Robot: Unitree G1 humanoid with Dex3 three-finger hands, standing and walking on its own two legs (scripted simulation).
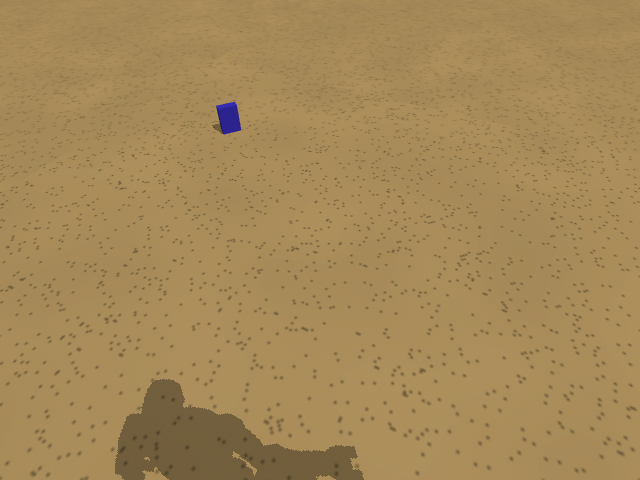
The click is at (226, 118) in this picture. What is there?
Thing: carton on end
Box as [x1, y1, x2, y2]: [216, 102, 240, 134]
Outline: 234,102 216,106 223,134 240,130 237,109
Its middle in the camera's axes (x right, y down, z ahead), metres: -0.51 -0.69 +2.25
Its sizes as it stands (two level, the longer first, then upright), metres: 0.109 0.045 0.161
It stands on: the floor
